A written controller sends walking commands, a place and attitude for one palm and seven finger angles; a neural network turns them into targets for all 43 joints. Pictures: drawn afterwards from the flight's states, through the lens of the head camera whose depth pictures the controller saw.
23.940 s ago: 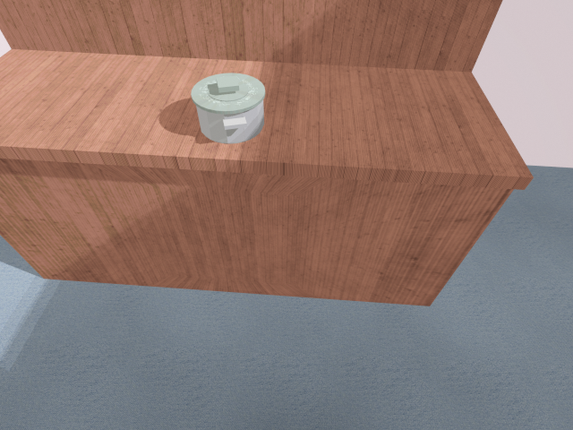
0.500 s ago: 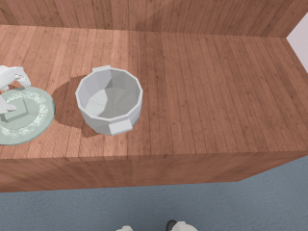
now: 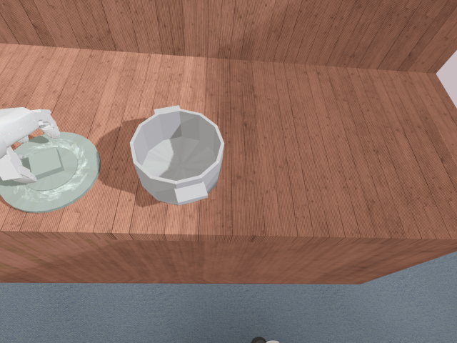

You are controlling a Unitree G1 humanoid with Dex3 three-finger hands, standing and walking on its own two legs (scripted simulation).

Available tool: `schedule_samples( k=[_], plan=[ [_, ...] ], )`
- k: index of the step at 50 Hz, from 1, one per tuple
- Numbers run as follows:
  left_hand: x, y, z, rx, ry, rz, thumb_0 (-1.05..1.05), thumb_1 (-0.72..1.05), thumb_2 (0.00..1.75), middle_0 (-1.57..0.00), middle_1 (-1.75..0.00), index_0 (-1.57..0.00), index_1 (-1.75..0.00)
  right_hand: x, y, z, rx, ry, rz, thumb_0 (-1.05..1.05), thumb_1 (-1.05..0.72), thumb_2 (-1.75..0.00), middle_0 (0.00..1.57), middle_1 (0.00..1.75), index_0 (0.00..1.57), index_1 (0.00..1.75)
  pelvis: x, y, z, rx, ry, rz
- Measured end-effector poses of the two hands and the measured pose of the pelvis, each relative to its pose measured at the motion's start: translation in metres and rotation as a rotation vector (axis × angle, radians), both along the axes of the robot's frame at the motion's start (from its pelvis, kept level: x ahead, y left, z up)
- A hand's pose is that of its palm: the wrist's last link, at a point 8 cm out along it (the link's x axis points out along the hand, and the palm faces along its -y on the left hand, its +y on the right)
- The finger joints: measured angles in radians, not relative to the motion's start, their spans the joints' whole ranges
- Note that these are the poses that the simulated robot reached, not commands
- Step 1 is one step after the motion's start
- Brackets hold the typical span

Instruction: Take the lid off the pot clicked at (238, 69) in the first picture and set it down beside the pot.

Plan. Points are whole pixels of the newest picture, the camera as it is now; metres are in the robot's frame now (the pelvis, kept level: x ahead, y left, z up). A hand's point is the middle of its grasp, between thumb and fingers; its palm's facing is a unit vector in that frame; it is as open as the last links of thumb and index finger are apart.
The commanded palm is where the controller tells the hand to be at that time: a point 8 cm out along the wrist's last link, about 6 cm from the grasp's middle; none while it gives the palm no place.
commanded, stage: raise the empty hand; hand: left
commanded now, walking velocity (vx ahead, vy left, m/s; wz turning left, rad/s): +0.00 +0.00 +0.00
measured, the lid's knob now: (46, 163) +0.43 +0.35 -0.01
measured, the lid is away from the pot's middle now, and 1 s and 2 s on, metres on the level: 0.25 0.25 0.25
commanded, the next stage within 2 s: draw the hand back to the body in 0.96 s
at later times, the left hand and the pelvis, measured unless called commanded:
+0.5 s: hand (4, 135) +0.40 +0.35 +0.10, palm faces -0.41 -0.12 -0.91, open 11.0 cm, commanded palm +0.42 +0.35 +0.16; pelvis -0.01 +0.00 +0.01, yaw +1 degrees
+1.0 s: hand out of the picture +0.41 +0.36 +0.14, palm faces -0.40 -0.15 -0.90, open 11.1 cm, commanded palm +0.42 +0.35 +0.20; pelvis -0.01 -0.01 +0.01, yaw +1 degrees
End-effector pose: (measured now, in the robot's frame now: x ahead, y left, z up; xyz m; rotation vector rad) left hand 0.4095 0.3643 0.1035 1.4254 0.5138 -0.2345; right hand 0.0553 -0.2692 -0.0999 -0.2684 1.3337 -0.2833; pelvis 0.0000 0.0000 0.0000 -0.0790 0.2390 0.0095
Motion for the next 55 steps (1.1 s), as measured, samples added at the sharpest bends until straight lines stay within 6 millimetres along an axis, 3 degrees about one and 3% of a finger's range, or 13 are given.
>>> schedule_samples(
  k=[9,17,36,45,55],
  plan=[
    [-0.006,0.003,0.019,0.005,-0.009,0.017,0.0,0.01,0.63,-0.35,-0.88,-0.35,-0.88,0.006,-0.002,0.003,-0.005,-0.021,0.025,0.0,-0.91,-0.89,0.2,0.3,0.2,0.3,-0.004,-0.001,0.004,0.002,-0.025,0.012],
    [-0.005,-0.006,0.041,0.003,-0.047,-0.003,0.0,0.01,0.62,-0.35,-0.88,-0.35,-0.88,0.007,-0.001,0.004,0.002,-0.045,0.032,0.0,-0.91,-0.89,0.2,0.3,0.2,0.3,-0.008,-0.001,0.006,0.008,-0.042,0.018],
    [-0.004,-0.007,0.078,0.037,-0.052,0.049,0.0,0.01,0.62,-0.35,-0.88,-0.35,-0.88,-0.011,-0.008,0.007,0.016,-0.046,0.011,0.0,-0.91,-0.89,0.2,0.3,0.2,0.3,-0.013,-0.009,0.011,0.02,-0.072,0.01],
    [-0.001,-0.008,0.098,0.04,-0.077,0.055,0.0,0.01,0.62,-0.35,-0.88,-0.35,-0.88,-0.011,-0.015,0.01,0.011,-0.044,0.01,0.0,-0.91,-0.89,0.2,0.3,0.2,0.3,-0.011,-0.012,0.012,0.022,-0.078,0.015],
    [0.002,-0.012,0.092,0.039,-0.04,0.057,0.0,0.01,0.62,-0.35,-0.88,-0.35,-0.88,-0.004,-0.016,0.008,0.02,-0.047,0.017,0.0,-0.91,-0.89,0.2,0.3,0.2,0.3,-0.009,-0.015,0.013,0.025,-0.071,0.013]
  ],
)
